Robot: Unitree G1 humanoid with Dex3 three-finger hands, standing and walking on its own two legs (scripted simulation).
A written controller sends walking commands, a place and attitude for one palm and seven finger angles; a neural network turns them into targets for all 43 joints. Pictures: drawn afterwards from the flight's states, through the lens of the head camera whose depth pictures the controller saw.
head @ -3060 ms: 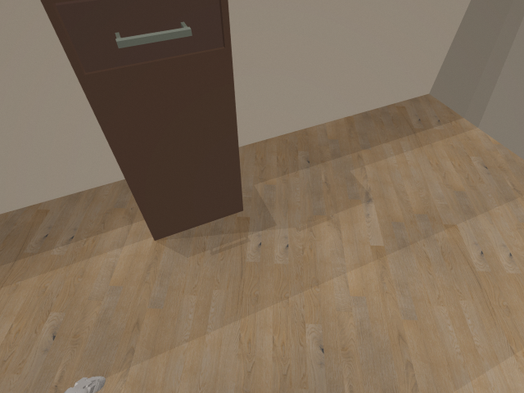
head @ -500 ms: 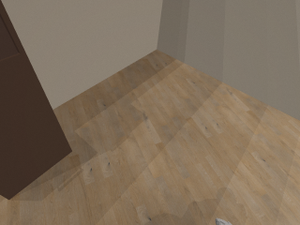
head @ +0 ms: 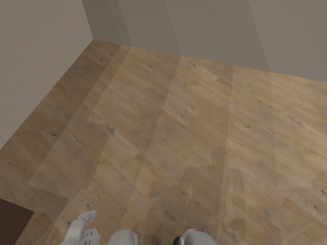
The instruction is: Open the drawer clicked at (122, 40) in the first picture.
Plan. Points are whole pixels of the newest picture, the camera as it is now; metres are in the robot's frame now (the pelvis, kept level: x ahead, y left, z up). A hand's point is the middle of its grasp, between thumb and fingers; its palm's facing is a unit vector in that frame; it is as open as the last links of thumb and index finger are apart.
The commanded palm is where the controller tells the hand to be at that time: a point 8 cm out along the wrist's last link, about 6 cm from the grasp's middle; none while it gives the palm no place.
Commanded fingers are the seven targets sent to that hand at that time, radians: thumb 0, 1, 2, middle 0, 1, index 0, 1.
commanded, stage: walk to a spot facing it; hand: left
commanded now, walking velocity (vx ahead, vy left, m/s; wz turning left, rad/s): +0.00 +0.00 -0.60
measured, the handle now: out of the picture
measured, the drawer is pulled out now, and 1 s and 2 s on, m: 0.00 0.00 0.00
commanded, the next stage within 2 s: turn to face it in 1.64 s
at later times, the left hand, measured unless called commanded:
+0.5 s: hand (60, 237) +0.15 +0.28 -0.15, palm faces -0.21 -0.96 -0.19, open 7.4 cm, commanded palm none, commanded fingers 0.00 0.90 0.90 -0.20 -0.30 -0.20 -0.30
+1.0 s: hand (114, 210) +0.22 +0.14 -0.12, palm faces -0.56 -0.78 -0.27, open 7.4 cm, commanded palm none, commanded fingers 0.00 0.90 0.90 -0.20 -0.30 -0.20 -0.30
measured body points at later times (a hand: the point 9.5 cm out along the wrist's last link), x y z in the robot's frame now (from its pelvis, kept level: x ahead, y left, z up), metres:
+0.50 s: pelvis +0.04 +0.09 +0.03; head +0.08 +0.12 +0.47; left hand +0.17 +0.33 -0.13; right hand +0.06 -0.17 -0.09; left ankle +0.07 +0.16 -0.72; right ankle -0.04 -0.05 -0.62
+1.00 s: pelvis +0.00 +0.05 +0.02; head +0.01 +0.02 +0.47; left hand +0.25 +0.18 -0.10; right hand -0.12 -0.17 -0.14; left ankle +0.09 +0.18 -0.64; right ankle -0.04 -0.02 -0.72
